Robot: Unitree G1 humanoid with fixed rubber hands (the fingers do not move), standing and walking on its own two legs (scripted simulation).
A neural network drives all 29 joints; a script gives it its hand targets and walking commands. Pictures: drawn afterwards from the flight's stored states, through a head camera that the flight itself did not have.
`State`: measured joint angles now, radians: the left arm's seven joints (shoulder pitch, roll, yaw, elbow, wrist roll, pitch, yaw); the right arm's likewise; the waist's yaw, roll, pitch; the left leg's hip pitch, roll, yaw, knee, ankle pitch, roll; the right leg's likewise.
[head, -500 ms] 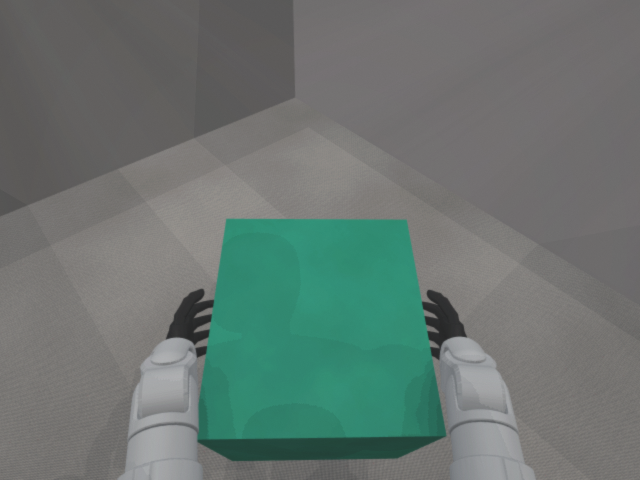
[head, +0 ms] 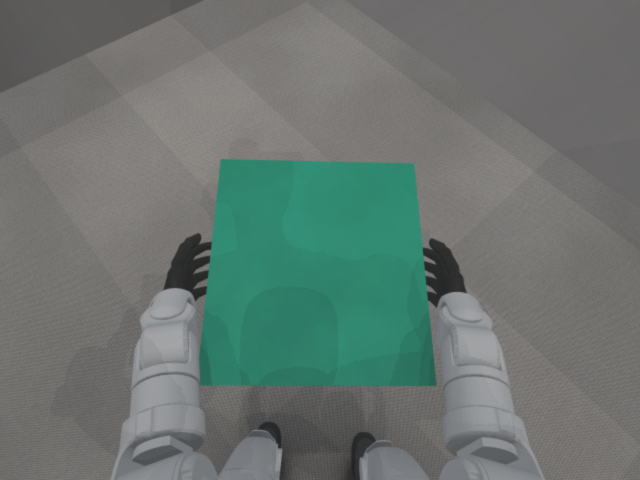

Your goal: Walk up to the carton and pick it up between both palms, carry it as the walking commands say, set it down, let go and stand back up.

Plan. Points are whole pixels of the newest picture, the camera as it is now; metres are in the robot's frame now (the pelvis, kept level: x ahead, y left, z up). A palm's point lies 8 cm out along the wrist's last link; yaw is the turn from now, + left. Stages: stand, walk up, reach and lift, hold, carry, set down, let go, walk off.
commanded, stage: set down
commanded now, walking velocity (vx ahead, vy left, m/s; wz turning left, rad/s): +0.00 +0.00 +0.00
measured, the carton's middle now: (314, 286) +0.37 +0.03 -0.12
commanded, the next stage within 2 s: none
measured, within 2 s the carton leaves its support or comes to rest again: neither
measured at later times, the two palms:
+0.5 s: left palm (205, 286) +0.37 +0.20 -0.13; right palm (429, 297) +0.36 -0.15 -0.13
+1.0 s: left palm (218, 282) +0.40 +0.20 -0.22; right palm (412, 293) +0.40 -0.15 -0.21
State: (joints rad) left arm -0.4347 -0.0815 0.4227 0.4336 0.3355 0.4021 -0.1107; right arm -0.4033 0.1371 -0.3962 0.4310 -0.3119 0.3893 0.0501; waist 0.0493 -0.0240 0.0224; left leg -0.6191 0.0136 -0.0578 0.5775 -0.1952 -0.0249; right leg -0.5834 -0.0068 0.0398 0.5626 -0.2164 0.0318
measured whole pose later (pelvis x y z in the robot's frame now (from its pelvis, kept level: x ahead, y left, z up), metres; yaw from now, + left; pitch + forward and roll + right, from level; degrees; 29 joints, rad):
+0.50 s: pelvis -0.04 +0.00 -0.07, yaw -1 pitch +32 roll -1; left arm -0.69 -0.04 0.49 0.47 0.33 0.40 -0.13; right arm -0.64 0.14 -0.50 0.40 -0.32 0.40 0.06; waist 0.04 -0.03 -0.09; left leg -1.23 0.01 -0.06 0.93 -0.26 -0.03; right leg -1.20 0.01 0.06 0.93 -0.29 0.04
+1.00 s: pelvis -0.04 +0.00 -0.14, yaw -2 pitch +45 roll -2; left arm -0.82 0.06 0.44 0.55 0.24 0.37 -0.10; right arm -0.75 0.11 -0.49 0.43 -0.24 0.38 0.00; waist 0.04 -0.04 -0.22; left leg -1.66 0.01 -0.07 1.24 -0.36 -0.04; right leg -1.63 0.03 0.05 1.22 -0.38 0.04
